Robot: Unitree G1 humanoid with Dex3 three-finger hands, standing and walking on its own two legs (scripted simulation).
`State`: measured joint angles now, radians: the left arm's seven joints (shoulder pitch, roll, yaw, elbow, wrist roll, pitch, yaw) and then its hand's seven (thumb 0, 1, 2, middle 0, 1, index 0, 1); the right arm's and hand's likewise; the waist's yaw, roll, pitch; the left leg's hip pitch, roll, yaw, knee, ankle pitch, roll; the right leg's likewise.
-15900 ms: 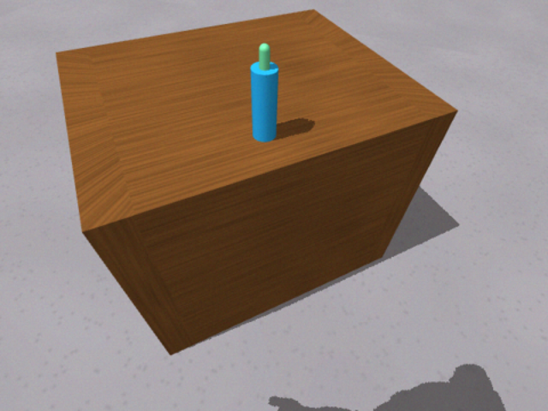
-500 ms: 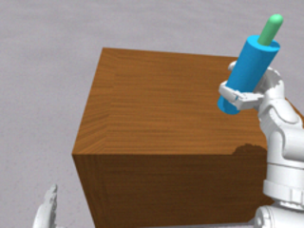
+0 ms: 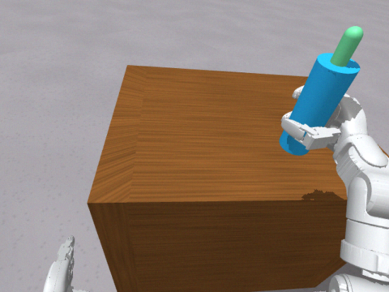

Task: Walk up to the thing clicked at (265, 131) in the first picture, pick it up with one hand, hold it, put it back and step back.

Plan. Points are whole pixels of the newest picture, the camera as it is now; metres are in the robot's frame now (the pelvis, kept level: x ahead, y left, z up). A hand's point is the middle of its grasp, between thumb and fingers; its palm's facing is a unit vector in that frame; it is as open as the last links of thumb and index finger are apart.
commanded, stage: hold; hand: right
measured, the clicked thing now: (319, 98) +0.32 -0.17 +0.30
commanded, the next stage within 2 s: crouch in 2.00 s
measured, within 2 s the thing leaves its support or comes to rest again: neither
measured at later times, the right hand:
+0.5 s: hand (305, 115) +0.32 -0.17 +0.27, palm faces +0.03 +1.00 -0.02, open 8.5 cm
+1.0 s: hand (303, 116) +0.33 -0.17 +0.26, palm faces +0.04 +1.00 -0.02, open 8.5 cm
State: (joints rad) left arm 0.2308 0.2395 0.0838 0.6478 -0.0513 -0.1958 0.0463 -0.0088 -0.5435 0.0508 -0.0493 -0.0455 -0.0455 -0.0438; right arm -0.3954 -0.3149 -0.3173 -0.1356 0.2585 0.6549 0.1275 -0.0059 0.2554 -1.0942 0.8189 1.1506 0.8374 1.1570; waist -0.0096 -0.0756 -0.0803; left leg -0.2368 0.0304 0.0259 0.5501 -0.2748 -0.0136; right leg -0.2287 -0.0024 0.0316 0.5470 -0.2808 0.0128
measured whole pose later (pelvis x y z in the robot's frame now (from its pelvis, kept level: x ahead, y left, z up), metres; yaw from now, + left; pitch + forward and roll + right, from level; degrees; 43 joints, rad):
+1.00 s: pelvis -0.01 +0.00 +0.00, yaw +0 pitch -3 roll +0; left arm 0.22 0.24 0.08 0.68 -0.05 -0.22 0.04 -0.01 -0.54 0.05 -0.05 -0.05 -0.05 -0.05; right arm -0.42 -0.30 -0.30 -0.14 0.26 0.68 0.10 -0.01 0.25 -1.10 0.82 1.15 0.84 1.16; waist -0.01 -0.08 -0.08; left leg -0.23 0.03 0.03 0.54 -0.26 -0.01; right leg -0.22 0.00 0.03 0.54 -0.27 0.01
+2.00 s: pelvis +0.00 +0.00 +0.00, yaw +0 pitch -3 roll +0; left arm 0.22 0.25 0.08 0.67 -0.05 -0.21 0.05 -0.01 -0.54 0.05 -0.05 -0.05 -0.05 -0.05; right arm -0.46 -0.30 -0.29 -0.13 0.26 0.69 0.09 -0.01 0.26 -1.10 0.82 1.15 0.84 1.16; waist -0.01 -0.08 -0.08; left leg -0.23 0.03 0.02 0.53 -0.26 -0.01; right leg -0.22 -0.01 0.03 0.53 -0.27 0.01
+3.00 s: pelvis -0.01 +0.00 +0.00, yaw +2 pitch +2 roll +0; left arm 0.23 0.21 0.05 0.64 -0.02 -0.24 0.07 -0.01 -0.53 0.05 -0.06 -0.05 -0.06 -0.04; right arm -0.64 -0.34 -0.29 0.64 0.16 0.12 0.10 -0.01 0.25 -1.11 0.81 1.16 0.83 1.17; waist 0.05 -0.02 -0.05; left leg -0.34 0.01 -0.01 0.56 -0.24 -0.01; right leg -0.32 -0.02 0.00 0.56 -0.27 0.02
